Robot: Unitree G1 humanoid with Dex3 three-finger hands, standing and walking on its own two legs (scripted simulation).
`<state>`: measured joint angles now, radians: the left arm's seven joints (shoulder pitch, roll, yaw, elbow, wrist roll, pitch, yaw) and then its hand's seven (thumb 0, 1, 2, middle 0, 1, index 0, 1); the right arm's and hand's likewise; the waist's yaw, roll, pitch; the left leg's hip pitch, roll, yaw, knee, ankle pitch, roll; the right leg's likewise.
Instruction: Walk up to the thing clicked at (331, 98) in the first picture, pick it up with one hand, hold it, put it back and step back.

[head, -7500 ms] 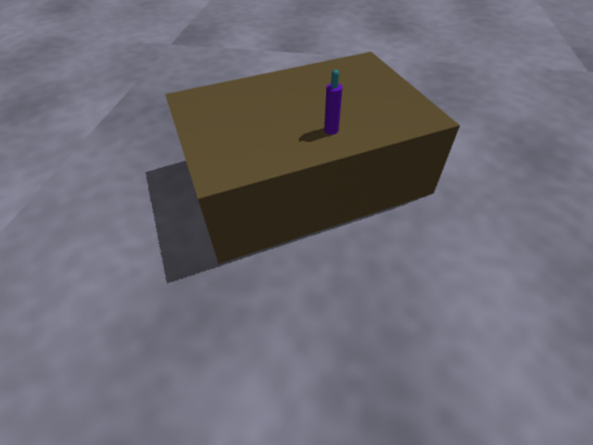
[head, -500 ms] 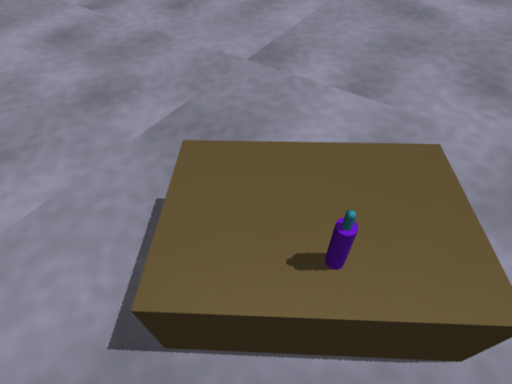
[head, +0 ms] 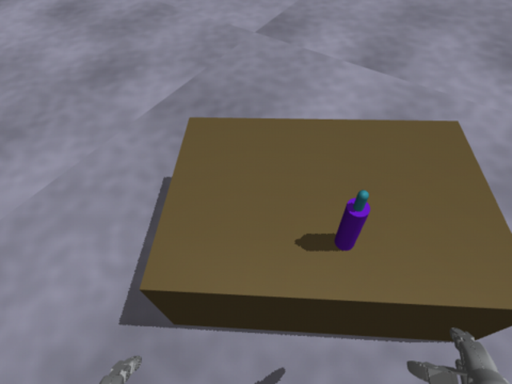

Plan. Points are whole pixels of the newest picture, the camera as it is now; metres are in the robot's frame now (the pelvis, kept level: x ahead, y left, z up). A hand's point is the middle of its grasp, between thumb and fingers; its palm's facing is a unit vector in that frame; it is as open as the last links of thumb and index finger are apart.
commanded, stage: go down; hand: right
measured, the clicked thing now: (353, 220) +0.53 -0.20 -0.25
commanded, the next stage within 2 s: none
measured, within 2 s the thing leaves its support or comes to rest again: neither
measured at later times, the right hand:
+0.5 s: hand (444, 369) +0.17 -0.28 -0.14, palm faces +0.07 +0.94 -0.33, open 17.6 cm
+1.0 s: hand (450, 371) +0.17 -0.28 -0.13, palm faces +0.08 +0.94 -0.32, open 17.7 cm
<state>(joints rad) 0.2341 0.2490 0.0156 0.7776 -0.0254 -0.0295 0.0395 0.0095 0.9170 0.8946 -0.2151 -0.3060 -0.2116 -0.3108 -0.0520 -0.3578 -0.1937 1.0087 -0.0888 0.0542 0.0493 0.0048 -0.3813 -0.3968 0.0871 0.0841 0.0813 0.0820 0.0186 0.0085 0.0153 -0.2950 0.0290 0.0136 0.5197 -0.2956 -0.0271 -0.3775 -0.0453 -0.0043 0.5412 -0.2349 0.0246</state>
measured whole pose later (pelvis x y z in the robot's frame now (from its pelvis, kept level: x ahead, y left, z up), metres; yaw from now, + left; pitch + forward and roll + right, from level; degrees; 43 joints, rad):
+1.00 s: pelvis +0.02 +0.00 -0.05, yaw -1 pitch +12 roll +3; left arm 0.26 0.25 0.00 0.60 -0.02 -0.15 0.16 0.01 0.90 0.89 -0.20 -0.30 -0.19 -0.31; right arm 0.33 -0.40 -0.24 0.27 0.00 0.41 0.15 -0.01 0.59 -0.04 0.04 0.05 0.05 0.05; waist 0.03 -0.03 -0.12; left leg -0.57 0.02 0.06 0.88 -0.51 -0.03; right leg -0.70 -0.06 0.06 0.95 -0.46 0.03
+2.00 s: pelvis -0.01 +0.00 -0.05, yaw +0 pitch +15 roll +2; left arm 0.35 0.31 -0.02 0.69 0.01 -0.15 0.13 0.01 0.90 0.89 -0.20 -0.29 -0.20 -0.30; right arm -0.40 -0.68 -0.56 0.98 0.07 -0.08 0.44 -0.01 0.60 -0.05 0.03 0.05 0.04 0.05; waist 0.07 -0.01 -0.07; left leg -0.72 0.01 0.04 0.93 -0.47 -0.02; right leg -0.83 -0.07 0.04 0.98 -0.41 0.03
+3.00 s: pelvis +0.00 -0.02 -0.07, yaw +1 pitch +22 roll +5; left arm 0.36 0.34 -0.05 0.66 0.03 -0.08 0.03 0.01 0.90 0.90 -0.20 -0.29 -0.19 -0.30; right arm -0.72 -0.86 -0.62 1.29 0.10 -0.33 0.51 -0.01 0.60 -0.06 0.03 0.05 0.04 0.05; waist 0.12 0.02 -0.11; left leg -0.89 0.00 0.03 0.99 -0.48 -0.04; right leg -1.02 -0.07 0.05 1.08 -0.45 0.01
